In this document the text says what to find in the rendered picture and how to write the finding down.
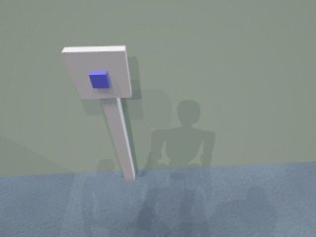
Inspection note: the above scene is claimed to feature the panel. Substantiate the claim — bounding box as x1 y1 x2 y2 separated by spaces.
61 45 135 183

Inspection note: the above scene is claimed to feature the button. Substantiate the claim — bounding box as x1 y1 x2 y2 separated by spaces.
89 70 111 89

